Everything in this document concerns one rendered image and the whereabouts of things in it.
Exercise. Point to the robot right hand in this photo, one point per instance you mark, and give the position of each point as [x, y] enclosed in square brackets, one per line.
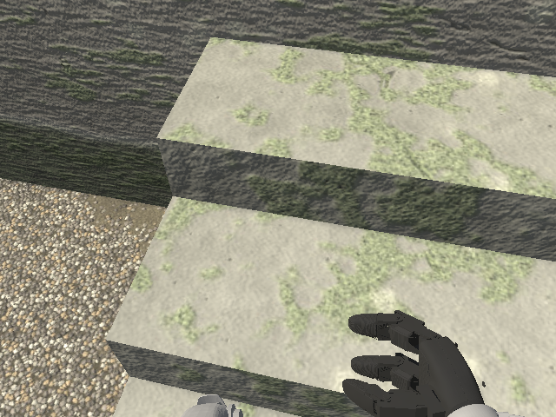
[440, 383]

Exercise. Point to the left robot shin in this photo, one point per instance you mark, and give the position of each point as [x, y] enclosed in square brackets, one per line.
[210, 398]

